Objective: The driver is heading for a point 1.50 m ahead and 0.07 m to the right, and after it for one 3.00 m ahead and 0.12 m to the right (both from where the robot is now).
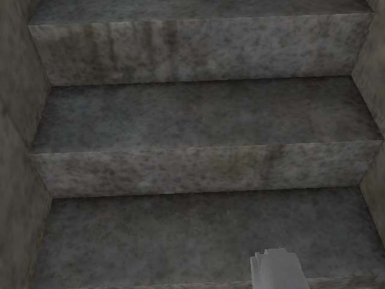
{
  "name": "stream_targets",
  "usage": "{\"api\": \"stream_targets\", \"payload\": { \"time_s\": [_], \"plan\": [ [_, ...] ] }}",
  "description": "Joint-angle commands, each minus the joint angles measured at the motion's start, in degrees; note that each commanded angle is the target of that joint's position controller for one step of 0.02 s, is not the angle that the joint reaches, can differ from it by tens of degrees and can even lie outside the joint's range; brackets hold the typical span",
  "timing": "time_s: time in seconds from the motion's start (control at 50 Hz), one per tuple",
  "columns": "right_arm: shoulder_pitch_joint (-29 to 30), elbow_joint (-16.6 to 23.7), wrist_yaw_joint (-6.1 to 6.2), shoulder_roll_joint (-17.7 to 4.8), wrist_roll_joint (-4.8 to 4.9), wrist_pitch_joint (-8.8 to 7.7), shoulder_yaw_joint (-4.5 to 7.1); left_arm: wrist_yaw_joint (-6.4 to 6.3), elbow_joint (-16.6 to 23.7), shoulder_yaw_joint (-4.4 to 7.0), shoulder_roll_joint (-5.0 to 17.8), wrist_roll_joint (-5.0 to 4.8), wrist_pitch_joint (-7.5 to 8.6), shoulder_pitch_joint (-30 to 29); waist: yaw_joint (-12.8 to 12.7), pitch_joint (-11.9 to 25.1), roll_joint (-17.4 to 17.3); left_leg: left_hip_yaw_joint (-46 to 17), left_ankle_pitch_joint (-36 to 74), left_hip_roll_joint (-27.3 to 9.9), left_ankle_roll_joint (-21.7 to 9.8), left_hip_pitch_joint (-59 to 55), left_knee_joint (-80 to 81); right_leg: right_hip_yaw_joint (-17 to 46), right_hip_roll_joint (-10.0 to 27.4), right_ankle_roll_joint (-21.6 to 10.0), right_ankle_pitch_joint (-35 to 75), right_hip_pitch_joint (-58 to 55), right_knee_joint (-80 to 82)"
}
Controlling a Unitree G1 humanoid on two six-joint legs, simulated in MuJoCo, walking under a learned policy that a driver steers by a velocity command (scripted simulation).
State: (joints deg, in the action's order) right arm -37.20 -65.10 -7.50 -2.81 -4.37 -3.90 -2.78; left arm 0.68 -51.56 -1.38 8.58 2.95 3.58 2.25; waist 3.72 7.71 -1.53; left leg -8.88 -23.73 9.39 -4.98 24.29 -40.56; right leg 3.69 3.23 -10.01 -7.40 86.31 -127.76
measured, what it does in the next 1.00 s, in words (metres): climbs: right foot 0.19 m higher, then left foot 0.19 m higher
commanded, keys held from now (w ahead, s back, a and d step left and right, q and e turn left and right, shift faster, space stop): w+q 0.24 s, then w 0.36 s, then no key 0.12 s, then e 0.28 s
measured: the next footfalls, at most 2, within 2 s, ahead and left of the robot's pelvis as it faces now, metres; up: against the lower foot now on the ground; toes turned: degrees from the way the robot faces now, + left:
right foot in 0.16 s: +0.28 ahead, -0.15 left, +0.19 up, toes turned -1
left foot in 0.74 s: +0.51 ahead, +0.16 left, +0.38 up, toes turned +21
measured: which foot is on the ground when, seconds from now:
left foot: down 0.00-0.20, up 0.22-0.72, down 0.74-1.00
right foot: up 0.00-0.14, down 0.16-0.78, up 0.80-1.00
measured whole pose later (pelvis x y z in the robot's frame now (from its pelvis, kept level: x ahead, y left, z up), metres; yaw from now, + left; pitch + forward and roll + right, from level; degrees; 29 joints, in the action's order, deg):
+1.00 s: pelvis +0.43 +0.05 +0.36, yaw +8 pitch +5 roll +3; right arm -13.0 -56.0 -1.6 -11.1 -3.2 -4.2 3.4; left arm 3.0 -49.2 2.7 10.0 -1.7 1.4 11.0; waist 0.0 3.9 2.9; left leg 14.5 -18.1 -2.4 -3.8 32.5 -45.4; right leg 7.5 1.4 -6.2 -8.7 55.4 -104.0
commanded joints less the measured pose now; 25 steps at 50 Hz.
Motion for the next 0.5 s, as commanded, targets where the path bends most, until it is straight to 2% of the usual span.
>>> {"api": "stream_targets", "payload": {
  "time_s": [0.02,0.04,0.06,0.08,0.1,0.12,0.14,0.16,0.18,0.2,0.22,0.24,0.26,0.28,0.3,0.32,0.34,0.36,0.38,0.4,0.42,0.44,0.46,0.48,0.5],
  "plan": [
    [-0.29,2.23,0.03,-7.62,-0.82,-1.5,1.3,-0.36,8.22,-0.11,3.28,-0.94,-0.05,-10.9,-0.9,-5.0,-1.84,-23.27,3.83,-15.26,-9.66,-6.26,18.57,-3.33,3.58,2.42,2.61,7.77,7.34],
    [-2.11,1.86,0.37,-7.35,-0.95,-1.6,1.28,-0.76,9.5,0.13,4.19,-1.4,-0.17,-13.38,0.64,-4.99,-3.86,-22.1,5.03,-15.16,-10.15,-6.96,19.88,-4.44,4.37,3.22,1.91,7.5,10.45],
    [1.93,3.84,-0.05,-8.17,1.24,-1.08,1.5,-0.03,12.05,-0.4,3.34,-0.73,-1.17,-19.79,1.42,-6.71,-1.68,-21.79,7.86,-17.09,-11.85,-0.94,27.9,-7.78,4.5,3.92,-5.89,-1.24,22.22],
    [4.35,4.02,-0.46,-9.06,2.99,-0.49,1.76,1.55,14.18,-1.74,1.92,-0.57,-2.56,-21.0,0.42,-6.98,-3.1,-20.22,12.43,-19.69,-14.02,7.62,33.3,-7.72,4.05,3.21,-14.16,-15.63,35.81],
    [5.95,4.4,-0.84,-11.2,3.82,-1.54,2.57,3.17,16.56,-1.44,1.89,-1.07,-2.47,-24.31,-0.48,-5.4,-6.7,-15.35,47.69,-19.2,-14.02,13.93,32.38,-13.78,0.69,3.41,-16.28,-33.56,43.66],
    [6.91,2.97,-1.9,-15.73,3.68,-2.23,3.05,4.71,17.22,-2.0,-1.08,-0.69,-3.9,-19.18,-4.16,-0.98,-10.31,-15.62,86.25,-24.45,-15.22,8.77,27.32,-14.14,-1.54,4.23,-9.08,-40.0,43.48],
    [8.58,3.46,-1.97,-18.29,4.88,-3.11,4.24,5.16,17.3,-0.79,3.04,-1.04,-4.2,-14.18,-6.58,1.02,-10.04,-11.92,106.02,-23.99,-13.54,-2.1,23.54,-14.59,-4.26,4.61,-8.19,-41.94,52.83],
    [8.5,3.13,-1.48,-19.53,6.74,-3.06,5.29,4.29,15.69,1.25,6.66,-0.44,-4.46,-8.06,-7.62,6.34,-11.48,-9.38,112.05,-22.14,-13.3,-12.89,17.21,-16.73,-9.01,5.37,-11.24,-45.23,64.56],
    [5.6,2.09,-1.88,-13.94,3.46,-2.45,4.31,3.34,12.23,3.1,9.68,-0.64,-4.86,6.81,-8.88,17.16,-6.0,-6.73,115.64,-16.86,-11.27,-7.25,0.19,-6.49,-5.55,-0.72,4.53,-67.39,68.51],
    [1.55,0.78,-3.55,-6.53,-1.76,-1.27,2.29,2.76,7.47,3.09,9.56,-1.26,-5.21,19.39,-10.83,26.38,7.15,-7.5,76.96,-9.8,-10.05,12.67,-18.48,23.18,7.87,-11.21,-3.65,-88.6,87.75],
    [4.19,-0.04,-4.83,-5.36,-0.94,0.68,2.87,2.84,6.16,3.67,11.12,2.13,-5.95,25.45,-14.79,18.98,16.47,-8.24,32.58,-4.87,-7.13,25.45,-47.61,49.41,20.06,-14.58,-34.85,-81.4,105.32],
    [12.96,1.08,-4.59,-5.34,2.13,1.36,2.97,1.5,4.08,4.35,12.75,0.46,-4.68,22.46,-14.23,3.33,11.24,-5.15,35.05,-9.02,-6.52,38.17,-64.2,48.1,18.1,-9.34,-46.94,-69.6,105.39],
    [18.63,3.11,-2.62,-6.27,3.65,0.59,3.5,1.16,0.35,4.79,11.84,-1.57,-3.4,22.08,-12.95,-2.18,8.62,-1.65,29.17,-10.52,-6.74,45.66,-76.1,41.59,19.1,-10.4,-42.11,-66.1,103.64],
    [23.47,6.02,-0.72,-8.34,3.96,0.56,4.16,1.65,-3.0,2.42,4.09,-1.74,-2.79,18.91,-9.41,0.39,-1.03,-1.43,26.2,-10.48,-8.91,46.67,-80.84,33.33,18.46,-8.18,-36.33,-66.11,102.8],
    [25.29,8.6,0.9,-7.4,3.08,0.88,4.12,1.58,-3.54,0.68,-2.64,-1.21,-1.7,13.88,-5.9,-0.45,-5.07,-1.83,24.59,-10.83,-9.53,46.32,-80.44,24.48,17.19,-5.77,-29.68,-64.16,103.22],
    [25.28,10.13,1.75,-4.91,2.59,2.18,3.47,1.27,-4.73,-0.57,-6.83,-0.94,-0.63,8.78,-2.47,-1.37,-4.21,-2.45,21.76,-11.16,-9.86,46.83,-76.64,16.17,13.7,-3.22,-25.67,-61.95,103.52],
    [24.48,11.84,1.72,-2.83,2.56,3.03,2.68,1.1,-5.34,-0.83,-7.99,-1.12,0.29,7.37,-0.43,-2.31,-2.11,-1.05,18.76,-11.62,-10.42,48.05,-76.08,9.33,12.03,-2.0,-20.83,-61.37,105.96],
    [25.45,13.86,2.62,0.14,2.53,3.96,1.1,1.59,-5.94,-0.33,-6.12,-0.36,0.88,7.9,1.12,-2.44,-0.4,1.94,18.01,-13.16,-10.45,50.77,-76.43,4.44,10.63,-0.4,-16.7,-61.89,108.65],
    [27.26,14.96,2.94,0.45,3.18,4.3,0.67,1.93,-6.77,-0.23,-5.42,0.39,1.51,7.6,1.46,-5.24,0.67,2.66,15.05,-13.3,-11.8,53.15,-77.89,0.68,10.19,0.24,-17.07,-60.62,110.87],
    [29.73,16.68,3.11,-2.27,4.06,4.62,0.75,2.59,-5.05,0.88,-1.89,1.15,2.08,5.12,1.49,-6.21,-1.6,4.82,13.29,-13.6,-12.32,50.94,-74.3,-1.72,10.05,0.37,-19.85,-56.56,114.89],
    [30.12,16.52,3.05,-2.27,4.58,4.95,0.39,2.69,-6.02,1.32,-0.12,1.18,2.43,7.87,0.8,-5.7,3.74,6.36,9.67,-12.87,-12.83,53.63,-86.52,-1.29,10.51,-0.22,-20.78,-56.91,115.47],
    [32.37,18.1,3.12,-2.55,4.65,5.0,0.19,2.95,-7.07,1.06,0.17,2.39,2.48,9.85,0.85,-6.28,2.19,5.2,10.12,-12.35,-13.92,59.25,-89.27,-1.2,11.17,-0.1,-24.08,-59.9,116.05],
    [33.38,18.35,3.57,-2.23,4.4,4.74,-0.6,3.06,-7.56,0.91,0.62,2.73,2.38,12.51,0.19,-6.55,1.18,3.69,12.07,-12.51,-14.43,64.53,-88.21,-0.23,11.51,-0.27,-24.23,-63.68,116.07],
    [34.78,18.8,3.84,-1.7,4.42,4.57,-1.39,3.13,-9.1,0.62,0.74,3.13,2.1,16.8,-1.28,-5.84,2.88,3.97,13.09,-12.64,-14.54,70.11,-90.96,0.49,12.17,-0.98,-22.7,-68.66,115.81],
    [37.32,20.39,3.99,-1.48,4.68,4.38,-2.14,3.27,-10.48,0.24,0.59,3.94,1.97,20.19,-1.94,-6.09,2.14,3.94,14.45,-13.5,-14.93,74.7,-89.31,0.58,12.89,-1.26,-21.34,-72.87,116.45]
  ]
}}
Keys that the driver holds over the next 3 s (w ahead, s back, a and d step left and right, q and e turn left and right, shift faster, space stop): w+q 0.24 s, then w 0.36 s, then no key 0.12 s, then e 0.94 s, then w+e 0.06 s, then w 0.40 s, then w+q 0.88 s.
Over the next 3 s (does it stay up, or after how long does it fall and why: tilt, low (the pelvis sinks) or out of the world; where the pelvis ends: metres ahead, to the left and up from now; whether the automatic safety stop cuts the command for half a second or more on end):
stays up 0.93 -0.04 0.73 its command is cut before an obstacle after 1.9 s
